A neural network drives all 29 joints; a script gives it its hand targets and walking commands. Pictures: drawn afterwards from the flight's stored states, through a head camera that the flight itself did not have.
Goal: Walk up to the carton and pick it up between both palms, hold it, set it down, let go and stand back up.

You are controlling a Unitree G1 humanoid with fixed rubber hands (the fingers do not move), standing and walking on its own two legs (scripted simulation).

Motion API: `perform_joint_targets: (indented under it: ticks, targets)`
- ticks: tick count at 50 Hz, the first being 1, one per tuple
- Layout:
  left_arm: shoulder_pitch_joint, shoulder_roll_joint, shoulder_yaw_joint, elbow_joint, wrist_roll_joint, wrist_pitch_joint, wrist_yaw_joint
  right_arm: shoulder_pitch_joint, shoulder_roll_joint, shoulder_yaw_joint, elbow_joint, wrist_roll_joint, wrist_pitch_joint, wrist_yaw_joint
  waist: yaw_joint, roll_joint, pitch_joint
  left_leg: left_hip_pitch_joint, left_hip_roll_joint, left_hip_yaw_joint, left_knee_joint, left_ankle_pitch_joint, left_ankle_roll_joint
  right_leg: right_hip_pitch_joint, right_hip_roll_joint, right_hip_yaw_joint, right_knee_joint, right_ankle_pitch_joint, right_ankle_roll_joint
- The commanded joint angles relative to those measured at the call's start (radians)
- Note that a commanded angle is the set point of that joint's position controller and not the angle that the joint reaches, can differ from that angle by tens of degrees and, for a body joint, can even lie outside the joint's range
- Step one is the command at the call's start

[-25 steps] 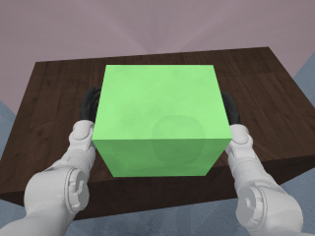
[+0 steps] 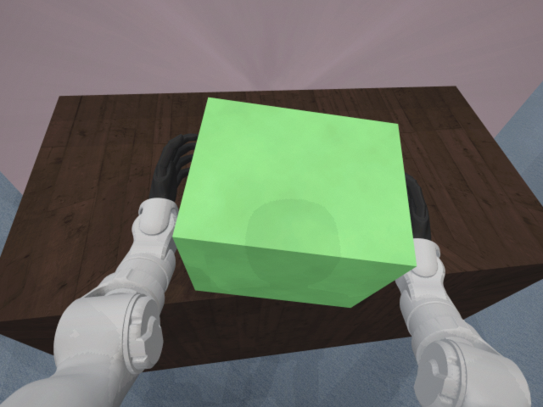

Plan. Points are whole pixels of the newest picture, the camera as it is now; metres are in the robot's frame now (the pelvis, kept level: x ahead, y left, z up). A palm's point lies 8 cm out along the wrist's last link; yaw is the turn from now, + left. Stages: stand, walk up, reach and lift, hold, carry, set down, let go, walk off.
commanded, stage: reach and lift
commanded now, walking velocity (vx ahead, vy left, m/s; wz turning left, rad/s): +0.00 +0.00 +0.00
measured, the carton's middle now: (287, 214) +0.42 -0.02 +0.00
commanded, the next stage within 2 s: none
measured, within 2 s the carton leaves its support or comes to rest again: neither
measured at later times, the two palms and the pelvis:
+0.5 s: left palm (169, 185) +0.43 +0.16 +0.06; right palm (415, 225) +0.38 -0.22 +0.04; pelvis +0.00 -0.02 +0.00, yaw -1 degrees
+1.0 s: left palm (150, 150) +0.42 +0.16 +0.16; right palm (444, 196) +0.37 -0.21 +0.13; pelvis +0.01 +0.00 +0.01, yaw +1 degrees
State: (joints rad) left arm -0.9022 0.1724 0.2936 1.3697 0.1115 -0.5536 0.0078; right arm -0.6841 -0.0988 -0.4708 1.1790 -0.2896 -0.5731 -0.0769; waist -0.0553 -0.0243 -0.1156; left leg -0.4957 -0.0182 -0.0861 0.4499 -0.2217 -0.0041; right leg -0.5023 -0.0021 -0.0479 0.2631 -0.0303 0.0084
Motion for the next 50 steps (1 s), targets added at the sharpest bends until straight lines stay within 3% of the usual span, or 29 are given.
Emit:
perform_joint_targets:
  ticks: [1,8,11,12,13,16,18,23,24,26,29,31,35,39,44,46,47,50]
  targets:
    - [-0.562,-0.577,-0.158,-0.078,0.128,-0.034,-0.125,-0.649,0.515,0.239,-0.059,-0.167,-0.107,0.12,0.026,0.095,-0.589,0.111,0.005,0.16,-0.066,0.343,-0.109,0.452,0.027,-0.079,0.062,0.184,-0.025]
    - [-0.595,-0.54,-0.134,-0.06,0.121,-0.027,-0.123,-0.665,0.514,0.207,-0.026,-0.194,-0.099,0.116,0.049,0.086,-0.609,0.069,0.003,0.173,-0.095,0.237,-0.089,0.447,0.018,-0.073,0.061,0.106,-0.03]
    - [-0.595,-0.533,-0.146,-0.05,0.097,-0.019,-0.126,-0.667,0.513,0.216,-0.01,-0.198,-0.092,0.111,0.036,0.065,-0.598,0.062,-0.004,0.179,-0.103,0.213,-0.077,0.445,0.018,-0.068,0.064,0.123,-0.026]
    - [-0.602,-0.544,-0.164,-0.047,0.085,-0.014,-0.126,-0.674,0.524,0.219,-0.017,-0.189,-0.09,0.107,0.028,0.075,-0.604,0.071,-0.001,0.176,-0.095,0.234,-0.081,0.454,0.016,-0.068,0.065,0.134,-0.027]
    - [-0.581,-0.543,-0.169,-0.025,0.071,-0.009,-0.129,-0.686,0.515,0.242,-0.038,-0.181,-0.087,0.105,0.04,0.061,-0.609,0.06,-0.003,0.173,-0.085,0.247,-0.075,0.472,0.014,-0.061,0.069,0.152,-0.022]
    - [-0.611,-0.551,-0.21,-0.043,0.043,0.001,-0.141,-0.688,0.542,0.276,-0.028,-0.152,-0.073,0.094,0.015,0.072,-0.645,0.057,-0.014,0.163,-0.078,0.257,-0.078,0.504,0.017,-0.057,0.083,0.201,-0.018]
    - [-0.6,-0.56,-0.226,-0.061,0.027,0.005,-0.146,-0.7,0.565,0.317,-0.056,-0.118,-0.055,0.09,0.03,0.071,-0.658,0.043,-0.015,0.16,-0.062,0.286,-0.077,0.533,0.015,-0.045,0.095,0.249,-0.018]
    - [-0.577,-0.586,-0.302,-0.1,-0.031,0.012,-0.144,-0.692,0.596,0.445,-0.134,-0.016,-0.014,0.085,0.024,0.079,-0.704,0.04,-0.022,0.137,-0.042,0.339,-0.081,0.602,0.014,-0.025,0.124,0.353,-0.009]
    - [-0.594,-0.593,-0.324,-0.131,-0.045,0.018,-0.143,-0.7,0.603,0.477,-0.163,0.016,-0.001,0.087,0.026,0.097,-0.719,0.05,-0.022,0.124,-0.033,0.361,-0.078,0.603,0.014,-0.023,0.126,0.369,-0.009]
    - [-0.608,-0.623,-0.377,-0.155,-0.096,0.026,-0.143,-0.719,0.633,0.538,-0.227,0.061,0.031,0.083,0.007,0.08,-0.741,0.034,-0.023,0.109,-0.024,0.366,-0.07,0.636,0.014,-0.013,0.141,0.382,-0.008]
    - [-0.54,-0.661,-0.426,-0.189,-0.123,0.056,-0.142,-0.741,0.653,0.657,-0.341,0.153,0.084,0.081,0.024,0.078,-0.724,0.068,-0.031,0.081,-0.021,0.412,-0.069,0.674,0.015,0.012,0.138,0.433,0.002]
    - [-0.543,-0.679,-0.474,-0.263,-0.163,0.079,-0.14,-0.72,0.678,0.728,-0.397,0.207,0.136,0.077,0.013,0.063,-0.716,0.076,-0.03,0.061,-0.023,0.416,-0.065,0.677,0.019,0.023,0.143,0.429,-0.002]
    - [-0.567,-0.772,-0.615,-0.486,-0.259,0.127,-0.105,-0.74,0.722,0.888,-0.642,0.339,0.235,0.085,0.003,0.057,-0.776,0.118,-0.03,0.02,-0.012,0.475,-0.063,0.671,0.027,0.048,0.149,0.421,-0.001]
    - [-0.517,-0.791,-0.68,-0.683,-0.298,0.242,-0.081,-0.69,0.705,0.974,-0.78,0.44,0.38,0.08,-0.022,0.023,-0.681,0.192,-0.031,-0.005,-0.014,0.512,-0.068,0.651,0.044,0.058,0.125,0.375,-0.002]
    - [-0.508,-0.743,-0.625,-0.845,-0.269,0.457,-0.103,-0.644,0.646,0.93,-0.798,0.488,0.562,0.061,-0.042,-0.055,-0.458,0.224,-0.043,-0.003,-0.092,0.36,-0.053,0.664,0.042,0.064,0.064,0.234,0.003]
    - [-0.512,-0.767,-0.609,-0.896,-0.24,0.534,-0.108,-0.672,0.615,0.897,-0.81,0.499,0.593,0.058,-0.045,-0.015,-0.432,0.252,-0.039,-0.009,-0.109,0.365,-0.069,0.651,0.047,0.056,0.057,0.205,-0.01]
    - [-0.465,-0.772,-0.588,-0.868,-0.213,0.581,-0.113,-0.677,0.601,0.883,-0.812,0.494,0.606,0.061,-0.03,0.005,-0.399,0.276,-0.043,0.003,-0.109,0.36,-0.07,0.653,0.044,0.051,0.046,0.187,-0.014]
    - [-0.431,-0.763,-0.501,-0.849,-0.151,0.693,-0.142,-0.707,0.557,0.799,-0.791,0.483,0.647,0.063,-0.032,-0.001,-0.304,0.29,-0.042,0.021,-0.147,0.285,-0.063,0.649,0.044,0.039,0.004,0.093,-0.018]
